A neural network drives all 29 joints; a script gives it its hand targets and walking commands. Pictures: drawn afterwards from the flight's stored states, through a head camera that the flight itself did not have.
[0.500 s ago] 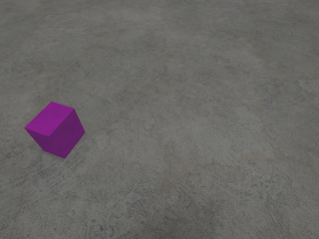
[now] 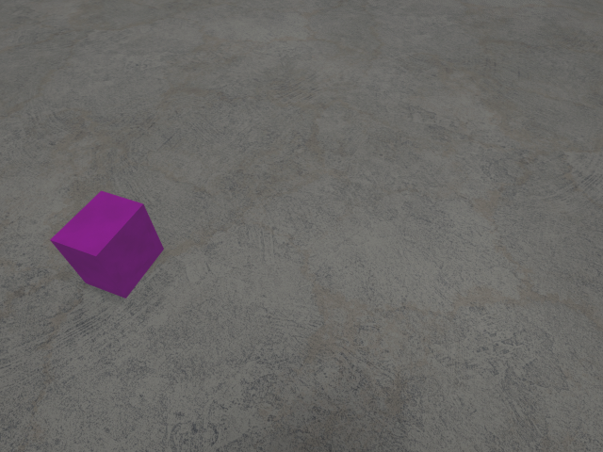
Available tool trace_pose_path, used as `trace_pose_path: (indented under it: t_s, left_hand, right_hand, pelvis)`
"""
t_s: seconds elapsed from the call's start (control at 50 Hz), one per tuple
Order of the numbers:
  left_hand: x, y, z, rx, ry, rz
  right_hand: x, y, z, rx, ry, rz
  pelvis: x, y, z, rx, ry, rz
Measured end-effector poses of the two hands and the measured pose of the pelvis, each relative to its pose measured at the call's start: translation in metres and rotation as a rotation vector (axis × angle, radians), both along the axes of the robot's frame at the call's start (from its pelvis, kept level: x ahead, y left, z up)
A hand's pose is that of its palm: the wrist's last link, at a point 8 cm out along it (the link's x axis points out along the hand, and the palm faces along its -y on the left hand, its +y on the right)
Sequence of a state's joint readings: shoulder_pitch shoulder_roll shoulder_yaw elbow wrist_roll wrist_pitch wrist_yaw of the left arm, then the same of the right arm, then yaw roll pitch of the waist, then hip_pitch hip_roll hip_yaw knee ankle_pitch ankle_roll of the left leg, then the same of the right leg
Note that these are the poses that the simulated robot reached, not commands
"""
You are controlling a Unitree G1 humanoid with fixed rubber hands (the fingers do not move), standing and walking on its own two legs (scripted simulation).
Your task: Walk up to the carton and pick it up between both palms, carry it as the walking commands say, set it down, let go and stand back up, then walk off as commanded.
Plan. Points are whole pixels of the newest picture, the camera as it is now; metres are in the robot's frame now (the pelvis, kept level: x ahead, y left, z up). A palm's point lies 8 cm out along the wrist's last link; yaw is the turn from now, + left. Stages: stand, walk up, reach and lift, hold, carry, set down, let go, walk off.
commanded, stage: stand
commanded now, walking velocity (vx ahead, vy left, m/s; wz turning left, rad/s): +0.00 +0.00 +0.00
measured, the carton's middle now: (113, 245) +0.88 +0.72 -0.64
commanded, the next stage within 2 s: walk up in 0.40 s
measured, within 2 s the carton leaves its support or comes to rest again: neither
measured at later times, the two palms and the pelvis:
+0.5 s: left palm out of the picture -0.03 +0.21 -0.15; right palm out of the picture -0.03 -0.20 -0.15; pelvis +0.00 +0.00 +0.00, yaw +0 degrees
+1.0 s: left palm out of the picture +0.08 +0.46 -0.09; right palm (445, 368) +0.25 -0.20 -0.06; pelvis +0.04 +0.10 -0.03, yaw +17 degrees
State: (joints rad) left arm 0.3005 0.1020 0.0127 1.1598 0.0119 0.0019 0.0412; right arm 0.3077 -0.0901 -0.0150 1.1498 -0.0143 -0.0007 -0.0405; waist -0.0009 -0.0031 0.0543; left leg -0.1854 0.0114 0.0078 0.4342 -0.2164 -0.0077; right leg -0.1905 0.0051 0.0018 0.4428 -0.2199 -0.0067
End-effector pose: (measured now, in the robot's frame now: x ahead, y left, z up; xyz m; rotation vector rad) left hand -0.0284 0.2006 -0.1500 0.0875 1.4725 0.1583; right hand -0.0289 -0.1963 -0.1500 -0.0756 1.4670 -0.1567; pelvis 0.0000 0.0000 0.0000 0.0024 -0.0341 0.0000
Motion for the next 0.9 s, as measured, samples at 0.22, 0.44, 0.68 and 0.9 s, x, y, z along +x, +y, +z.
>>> trace_pose_path:
  t_s: [0.22, 0.44, 0.68, 0.9]
  left_hand:
    - [-0.003, 0.0, -0.001, -0.003, -0.001, 0.002]
    - [-0.003, 0.004, 0.0, 0.0, -0.007, 0.008]
    - [0.01, 0.048, 0.007, 0.125, -0.164, 0.03]
    - [0.066, 0.233, 0.059, 0.468, -0.471, 0.012]
  right_hand:
    - [-0.004, 0.001, 0.001, -0.002, 0.002, 0.003]
    - [0.0, 0.0, 0.001, -0.009, -0.008, 0.008]
    - [0.03, -0.022, 0.009, -0.052, -0.08, 0.104]
    - [0.232, -0.041, 0.089, -0.293, -0.496, 0.451]
  pelvis:
    - [-0.002, 0.001, 0.0, 0.001, 0.002, -0.004]
    - [-0.002, 0.003, 0.0, 0.0, 0.003, -0.002]
    - [-0.003, 0.009, -0.006, -0.018, 0.008, 0.078]
    - [0.024, 0.071, -0.023, -0.027, -0.008, 0.254]
